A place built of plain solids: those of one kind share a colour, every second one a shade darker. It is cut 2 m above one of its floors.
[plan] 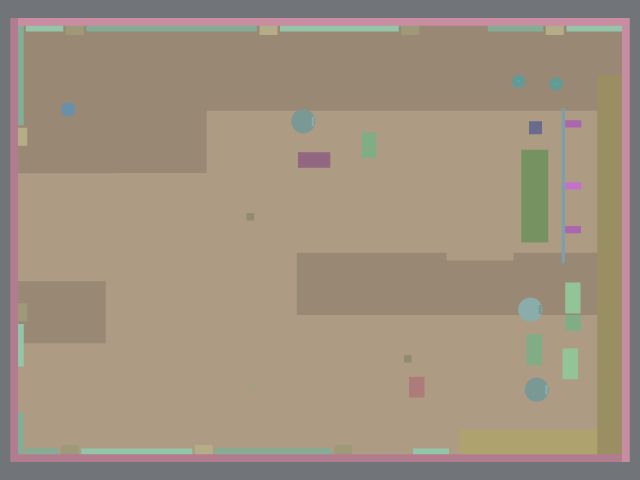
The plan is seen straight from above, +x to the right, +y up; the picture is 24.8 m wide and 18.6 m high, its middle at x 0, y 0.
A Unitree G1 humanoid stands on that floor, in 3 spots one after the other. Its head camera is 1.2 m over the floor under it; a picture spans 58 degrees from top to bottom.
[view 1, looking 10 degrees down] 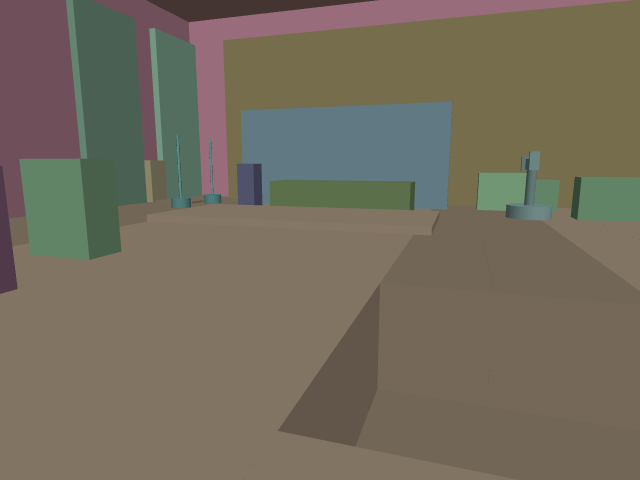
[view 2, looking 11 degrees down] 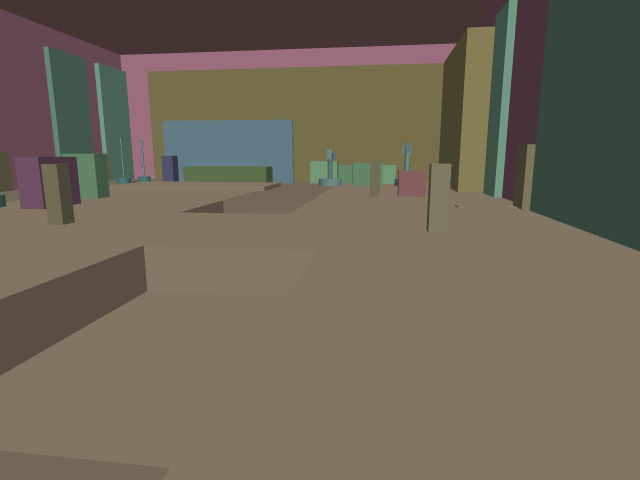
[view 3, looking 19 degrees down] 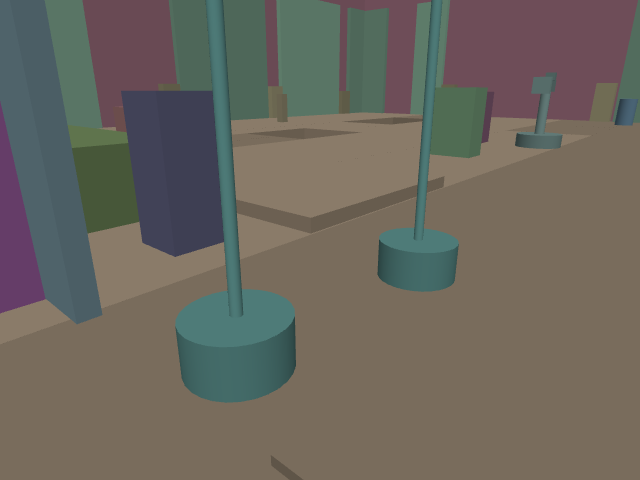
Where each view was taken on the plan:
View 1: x -2.55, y -1.24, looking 18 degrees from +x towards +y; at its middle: floor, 6.91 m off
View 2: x -9.70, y -4.79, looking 8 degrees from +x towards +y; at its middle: floor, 6.29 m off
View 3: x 10.20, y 7.45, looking -139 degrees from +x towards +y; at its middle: floor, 3.69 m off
